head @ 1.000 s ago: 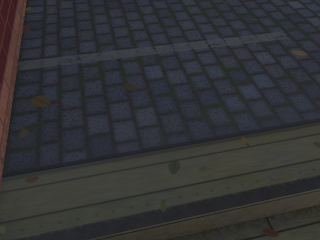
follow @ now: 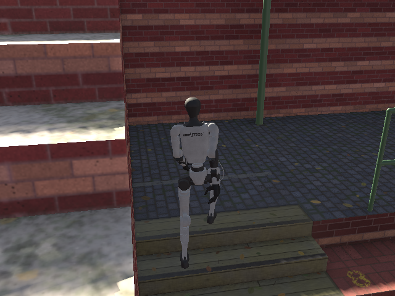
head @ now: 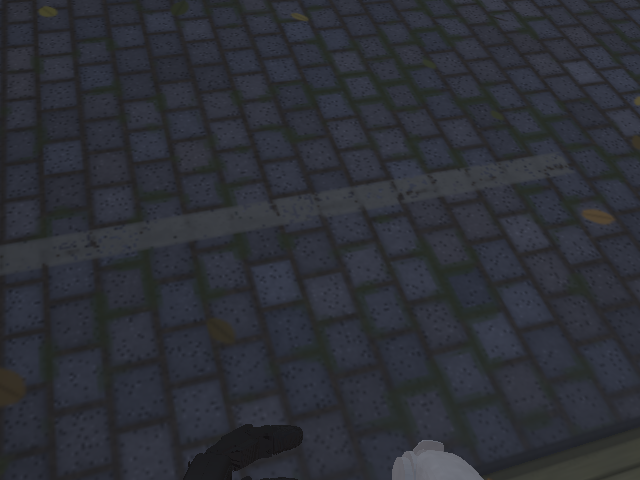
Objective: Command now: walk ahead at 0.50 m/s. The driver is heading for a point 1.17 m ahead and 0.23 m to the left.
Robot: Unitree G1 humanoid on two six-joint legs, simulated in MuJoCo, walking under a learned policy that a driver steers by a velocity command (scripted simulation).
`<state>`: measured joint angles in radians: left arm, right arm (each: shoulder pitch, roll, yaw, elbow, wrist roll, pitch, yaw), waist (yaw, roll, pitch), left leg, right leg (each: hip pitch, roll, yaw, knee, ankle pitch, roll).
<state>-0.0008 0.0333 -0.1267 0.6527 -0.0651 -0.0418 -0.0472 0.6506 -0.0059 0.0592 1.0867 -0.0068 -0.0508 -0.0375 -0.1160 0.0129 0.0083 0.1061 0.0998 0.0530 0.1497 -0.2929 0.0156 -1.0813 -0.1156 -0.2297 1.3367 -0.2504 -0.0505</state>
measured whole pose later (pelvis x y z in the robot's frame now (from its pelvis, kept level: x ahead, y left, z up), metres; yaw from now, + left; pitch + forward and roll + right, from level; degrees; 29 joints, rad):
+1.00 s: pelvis +0.61 +0.07 +0.14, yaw +21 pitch +4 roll +0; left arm 0.05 0.26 0.03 0.66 0.02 -0.12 0.00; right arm 0.36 -0.26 -0.05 0.72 0.01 -0.06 -0.02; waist -0.05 -0.04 -0.01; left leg -0.16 -0.12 -0.11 0.37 -0.26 0.09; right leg -0.72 -0.10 0.08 0.75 0.00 0.07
